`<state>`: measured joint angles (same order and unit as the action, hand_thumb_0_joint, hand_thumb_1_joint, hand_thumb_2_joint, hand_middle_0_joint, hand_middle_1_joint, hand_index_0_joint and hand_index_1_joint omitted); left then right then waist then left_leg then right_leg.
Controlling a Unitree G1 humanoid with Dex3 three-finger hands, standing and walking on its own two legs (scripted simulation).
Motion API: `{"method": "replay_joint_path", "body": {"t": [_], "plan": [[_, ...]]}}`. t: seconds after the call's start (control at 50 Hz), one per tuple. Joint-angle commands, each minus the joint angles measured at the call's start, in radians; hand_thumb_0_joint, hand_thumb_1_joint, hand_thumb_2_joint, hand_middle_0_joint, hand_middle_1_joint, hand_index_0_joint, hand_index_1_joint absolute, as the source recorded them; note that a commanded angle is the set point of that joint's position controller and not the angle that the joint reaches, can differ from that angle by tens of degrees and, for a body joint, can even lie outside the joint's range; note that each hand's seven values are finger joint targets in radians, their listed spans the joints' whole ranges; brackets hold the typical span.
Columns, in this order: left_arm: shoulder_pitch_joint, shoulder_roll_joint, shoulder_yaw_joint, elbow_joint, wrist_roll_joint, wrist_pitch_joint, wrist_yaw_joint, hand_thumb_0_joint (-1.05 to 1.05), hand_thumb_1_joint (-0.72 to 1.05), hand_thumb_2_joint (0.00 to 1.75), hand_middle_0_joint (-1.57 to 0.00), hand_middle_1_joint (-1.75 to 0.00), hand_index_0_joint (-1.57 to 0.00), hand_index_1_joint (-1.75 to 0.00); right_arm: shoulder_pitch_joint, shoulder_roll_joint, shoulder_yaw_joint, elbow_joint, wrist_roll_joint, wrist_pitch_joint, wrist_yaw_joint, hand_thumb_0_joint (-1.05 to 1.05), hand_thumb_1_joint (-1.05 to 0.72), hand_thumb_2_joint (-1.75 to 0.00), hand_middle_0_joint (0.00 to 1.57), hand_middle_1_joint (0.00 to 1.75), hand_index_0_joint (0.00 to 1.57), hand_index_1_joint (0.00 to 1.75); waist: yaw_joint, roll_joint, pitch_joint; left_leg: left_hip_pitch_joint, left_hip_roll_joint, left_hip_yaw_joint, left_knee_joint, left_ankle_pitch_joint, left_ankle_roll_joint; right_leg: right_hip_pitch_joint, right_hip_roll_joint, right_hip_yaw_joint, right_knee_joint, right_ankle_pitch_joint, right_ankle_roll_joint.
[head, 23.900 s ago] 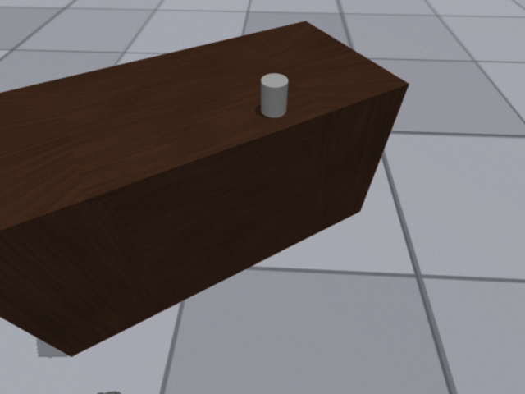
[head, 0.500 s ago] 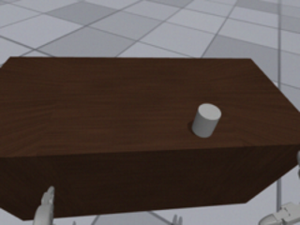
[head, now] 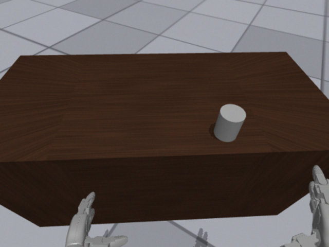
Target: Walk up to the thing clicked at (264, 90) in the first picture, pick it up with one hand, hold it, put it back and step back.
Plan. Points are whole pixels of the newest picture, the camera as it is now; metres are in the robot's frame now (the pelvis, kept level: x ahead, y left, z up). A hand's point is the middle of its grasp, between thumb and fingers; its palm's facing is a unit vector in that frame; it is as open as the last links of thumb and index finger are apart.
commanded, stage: home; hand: right
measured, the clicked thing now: (228, 123) +0.47 -0.19 +0.00
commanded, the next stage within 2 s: none
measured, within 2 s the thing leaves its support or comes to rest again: neither
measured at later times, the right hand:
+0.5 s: hand (239, 220) +0.20 -0.18 -0.07, palm faces +0.11 +0.97 -0.23, open 17.5 cm
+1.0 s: hand out of the picture +0.14 -0.25 -0.13, palm faces -0.05 +0.92 -0.40, open 17.5 cm
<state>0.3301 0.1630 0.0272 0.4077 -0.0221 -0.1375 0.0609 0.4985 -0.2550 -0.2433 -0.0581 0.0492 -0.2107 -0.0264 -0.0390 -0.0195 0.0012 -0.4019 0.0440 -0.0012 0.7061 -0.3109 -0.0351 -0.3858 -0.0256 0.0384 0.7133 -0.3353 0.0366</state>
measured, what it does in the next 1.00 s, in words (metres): stands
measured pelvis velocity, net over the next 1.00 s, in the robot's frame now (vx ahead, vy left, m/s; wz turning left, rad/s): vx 0.02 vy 0.00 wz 0.01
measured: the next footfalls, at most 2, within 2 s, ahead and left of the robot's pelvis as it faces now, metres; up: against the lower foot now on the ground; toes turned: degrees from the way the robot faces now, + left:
none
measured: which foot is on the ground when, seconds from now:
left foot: down 0.00-1.00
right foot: down 0.00-1.00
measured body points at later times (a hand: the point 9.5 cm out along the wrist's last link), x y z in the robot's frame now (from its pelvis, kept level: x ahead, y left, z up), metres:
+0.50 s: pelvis +0.02 +0.00 -0.01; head +0.04 +0.00 +0.44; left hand +0.18 +0.23 -0.08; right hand +0.19 -0.23 -0.06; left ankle +0.04 +0.14 -0.72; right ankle +0.03 -0.14 -0.72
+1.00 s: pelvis +0.02 +0.00 -0.01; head +0.02 +0.00 +0.44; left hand +0.13 +0.30 -0.11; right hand +0.14 -0.30 -0.10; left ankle +0.04 +0.14 -0.72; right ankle +0.03 -0.14 -0.72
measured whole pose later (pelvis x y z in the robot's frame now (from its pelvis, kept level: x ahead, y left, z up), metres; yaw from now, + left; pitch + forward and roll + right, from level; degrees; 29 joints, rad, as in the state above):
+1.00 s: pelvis +0.02 +0.00 -0.01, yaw +0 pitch -1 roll +0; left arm 0.22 0.36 0.03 0.83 0.04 -0.01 0.01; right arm 0.27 -0.37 -0.02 0.73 -0.04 -0.02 -0.02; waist 0.02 0.00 -0.01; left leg -0.39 0.04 -0.01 0.79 -0.39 -0.03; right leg -0.36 -0.03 0.03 0.79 -0.42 0.03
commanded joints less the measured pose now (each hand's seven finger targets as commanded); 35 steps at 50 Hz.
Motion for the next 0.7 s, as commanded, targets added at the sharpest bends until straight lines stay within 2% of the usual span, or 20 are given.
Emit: {"method": "replay_joint_path", "body": {"t": [0.0, 0.04, 0.06, 0.08, 0.1, 0.14, 0.16, 0.18, 0.22, 0.26, 0.32, 0.34, 0.36, 0.4, 0.44, 0.5, 0.54, 0.56, 0.66, 0.68], "plan": [[-0.032, 0.223, 0.135, -0.167, 0.013, -0.068, 0.014, 0.00, 0.45, 0.64, -0.15, -0.22, -0.15, -0.22, -0.006, -0.116, -0.006, -0.116, -0.012, -0.041, -0.003, 0.00, 0.56, -0.05, 0.05, 0.05, 0.05, 0.05, 0.035, 0.002, -0.110, 0.017, -0.043, 0.074, -0.111, -0.001, 0.028, 0.003, 0.028, -0.064, -0.151, 0.020, -0.030], [-0.002, 0.233, 0.159, -0.163, 0.014, -0.064, 0.014, 0.00, 0.51, 0.68, -0.16, -0.23, -0.16, -0.23, -0.013, -0.127, -0.004, -0.070, -0.021, -0.021, -0.010, 0.00, 0.56, -0.05, 0.05, 0.05, 0.05, 0.05, 0.040, 0.015, -0.156, 0.035, -0.046, 0.084, -0.087, 0.068, 0.029, 0.032, 0.021, -0.051, -0.139, 0.092, -0.026], [-0.012, 0.229, 0.155, -0.164, 0.015, -0.062, 0.015, 0.00, 0.53, 0.69, -0.16, -0.24, -0.16, -0.24, -0.042, -0.102, 0.029, -0.054, -0.025, -0.009, -0.012, 0.00, 0.57, -0.04, 0.05, 0.05, 0.05, 0.05, 0.044, 0.007, -0.157, 0.032, -0.047, 0.085, -0.084, 0.088, 0.030, 0.035, 0.019, -0.048, -0.135, 0.114, -0.024], [-0.019, 0.185, 0.120, -0.161, 0.012, -0.061, 0.011, 0.00, 0.61, 0.75, -0.17, -0.25, -0.17, -0.25, -0.068, -0.083, 0.051, -0.027, -0.028, 0.002, -0.013, 0.00, 0.56, -0.05, 0.05, 0.05, 0.05, 0.05, 0.051, 0.009, -0.151, 0.026, -0.044, 0.083, -0.083, 0.091, 0.029, 0.036, 0.020, -0.050, -0.126, 0.114, -0.026], [-0.052, 0.216, 0.144, -0.189, 0.012, -0.062, 0.020, 0.00, 0.69, 0.78, -0.18, -0.26, -0.18, -0.26, -0.098, -0.087, 0.051, 0.000, -0.029, 0.011, -0.019, 0.00, 0.58, -0.04, 0.05, 0.05, 0.05, 0.05, 0.053, 0.032, -0.155, 0.026, -0.043, 0.081, -0.083, 0.087, 0.028, 0.025, 0.019, -0.047, -0.117, 0.107, -0.029], [-0.085, 0.132, 0.051, -0.179, 0.011, -0.056, 0.015, 0.00, 0.79, 0.84, -0.19, -0.28, -0.19, -0.28, -0.149, -0.042, 0.116, 0.070, -0.035, 0.027, -0.018, 0.00, 0.57, -0.04, 0.05, 0.05, 0.05, 0.05, 0.052, 0.047, -0.111, -0.002, -0.039, 0.075, -0.085, 0.043, 0.027, -0.030, 0.020, -0.050, -0.107, 0.059, -0.033], [-0.098, 0.037, -0.040, -0.147, 0.010, -0.052, 0.007, 0.00, 0.85, 0.87, -0.19, -0.29, -0.20, -0.29, -0.154, -0.005, 0.152, 0.115, -0.039, 0.032, -0.017, 0.00, 0.59, -0.03, 0.05, 0.05, 0.05, 0.05, 0.038, 0.008, -0.088, -0.021, -0.040, 0.074, -0.075, 0.008, 0.030, -0.062, 0.018, -0.048, -0.111, 0.025, -0.030], [-0.147, 0.070, -0.018, -0.205, 0.007, -0.058, 0.013, 0.00, 0.88, 0.89, -0.20, -0.30, -0.20, -0.30, -0.205, -0.003, 0.171, 0.110, -0.040, 0.029, -0.019, 0.00, 0.60, -0.02, 0.05, 0.04, 0.05, 0.04, 0.043, 0.008, -0.084, -0.033, -0.039, 0.068, -0.072, -0.026, 0.032, -0.079, 0.012, -0.041, -0.116, -0.019, -0.026], [-0.125, 0.029, -0.054, -0.181, 0.012, -0.054, 0.012, 0.00, 0.89, 0.90, -0.20, -0.30, -0.20, -0.30, -0.218, 0.008, 0.190, 0.157, -0.047, 0.030, -0.023, 0.00, 0.60, -0.02, 0.05, 0.04, 0.05, 0.04, 0.043, -0.022, -0.115, -0.028, -0.037, 0.065, -0.062, -0.040, 0.035, -0.083, 0.012, -0.040, -0.112, -0.043, -0.024], [-0.095, 0.068, -0.029, -0.198, 0.015, -0.047, 0.017, 0.00, 0.89, 0.90, -0.20, -0.30, -0.20, -0.30, -0.216, -0.023, 0.182, 0.132, -0.046, 0.037, -0.029, 0.00, 0.57, -0.04, 0.05, 0.05, 0.05, 0.05, 0.037, -0.069, -0.197, 0.017, -0.033, 0.060, -0.051, 0.040, 0.037, -0.041, 0.024, -0.063, -0.089, 0.047, -0.018], [-0.013, 0.155, 0.046, -0.171, 0.018, -0.029, 0.023, 0.00, 0.89, 0.90, -0.20, -0.30, -0.20, -0.30, -0.139, -0.091, 0.132, 0.183, -0.040, 0.071, -0.040, 0.00, 0.57, -0.04, 0.05, 0.05, 0.05, 0.05, 0.032, -0.096, -0.196, 0.035, -0.034, 0.061, -0.046, 0.114, 0.037, -0.036, 0.030, -0.074, -0.073, 0.129, -0.014], [0.005, 0.150, 0.047, -0.143, 0.017, -0.021, 0.019, 0.00, 0.89, 0.90, -0.20, -0.30, -0.20, -0.30, -0.110, -0.113, 0.107, 0.217, -0.040, 0.083, -0.042, 0.00, 0.56, -0.05, 0.05, 0.05, 0.05, 0.05, 0.026, -0.091, -0.162, 0.030, -0.032, 0.061, -0.054, 0.101, 0.034, -0.055, 0.032, -0.078, -0.069, 0.111, -0.016], [-0.100, 0.168, 0.027, -0.029, 0.023, -0.024, 0.020, 0.00, 0.89, 0.90, -0.20, -0.30, -0.20, -0.30, -0.103, -0.092, 0.077, 0.178, -0.043, 0.088, -0.063, 0.00, 0.57, -0.04, 0.05, 0.05, 0.05, 0.05, 0.008, -0.066, -0.161, 0.035, -0.045, 0.059, -0.043, 0.091, 0.032, -0.077, 0.028, -0.069, -0.044, 0.097, -0.021], [-0.104, 0.146, 0.009, -0.064, 0.016, -0.028, 0.023, 0.00, 0.89, 0.90, -0.20, -0.30, -0.20, -0.30, -0.097, -0.067, 0.112, 0.156, -0.042, 0.105, -0.068, 0.00, 0.54, -0.06, 0.05, 0.05, 0.05, 0.05, 0.034, -0.038, -0.180, 0.048, -0.045, 0.056, -0.046, 0.118, 0.028, -0.060, 0.026, -0.077, -0.032, 0.112, -0.026], [-0.105, 0.149, 0.014, -0.046, 0.016, -0.024, 0.018, 0.00, 0.89, 0.90, -0.20, -0.30, -0.20, -0.30, -0.083, 0.002, 0.187, 0.183, -0.039, 0.122, -0.067, 0.00, 0.54, -0.06, 0.05, 0.05, 0.05, 0.05, 0.051, 0.005, -0.130, 0.011, -0.052, 0.069, -0.031, 0.134, 0.027, -0.091, 0.018, -0.069, -0.029, 0.128, -0.027], [-0.119, 0.149, 0.014, -0.019, 0.016, -0.019, 0.017, 0.00, 0.89, 0.90, -0.20, -0.30, -0.20, -0.30, -0.152, 0.025, 0.218, 0.161, -0.040, 0.125, -0.068, 0.00, 0.57, -0.04, 0.05, 0.05, 0.05, 0.05, 0.070, 0.031, -0.111, -0.045, -0.052, 0.068, -0.020, 0.125, 0.023, -0.093, 0.016, -0.067, -0.007, 0.112, -0.034], [-0.135, 0.156, 0.020, -0.021, 0.015, -0.015, 0.018, 0.00, 0.89, 0.90, -0.20, -0.30, -0.20, -0.30, -0.162, -0.010, 0.192, 0.132, -0.042, 0.132, -0.071, 0.00, 0.57, -0.04, 0.05, 0.05, 0.05, 0.05, 0.064, 0.042, -0.121, -0.058, -0.048, 0.063, -0.023, 0.094, 0.021, -0.090, 0.019, -0.068, 0.003, 0.084, -0.036], [-0.136, 0.151, 0.020, -0.016, 0.014, -0.015, 0.019, 0.00, 0.90, 0.90, -0.20, -0.30, -0.20, -0.30, -0.167, 0.019, 0.217, 0.120, -0.038, 0.131, -0.070, 0.00, 0.56, -0.05, 0.05, 0.05, 0.05, 0.05, 0.068, 0.069, -0.128, -0.053, -0.047, 0.059, -0.027, 0.091, 0.018, -0.086, 0.021, -0.067, 0.011, 0.082, -0.039], [-0.148, 0.161, 0.026, -0.007, 0.008, -0.009, 0.032, 0.00, 0.90, 0.90, -0.20, -0.30, -0.20, -0.30, -0.139, -0.053, 0.156, 0.071, -0.040, 0.157, -0.089, 0.00, 0.57, -0.04, 0.05, 0.05, 0.05, 0.05, 0.041, 0.052, -0.215, -0.009, -0.041, 0.047, -0.002, 0.153, 0.015, -0.070, 0.027, -0.070, 0.037, 0.140, -0.037], [-0.142, 0.166, 0.030, -0.006, 0.009, -0.009, 0.037, 0.00, 0.89, 0.90, -0.20, -0.30, -0.20, -0.30, -0.148, -0.040, 0.168, 0.065, -0.040, 0.164, -0.092, 0.00, 0.58, -0.03, 0.05, 0.05, 0.05, 0.05, 0.056, 0.055, -0.236, -0.006, -0.043, 0.046, 0.001, 0.165, 0.013, -0.061, 0.027, -0.070, 0.042, 0.149, -0.039]]}}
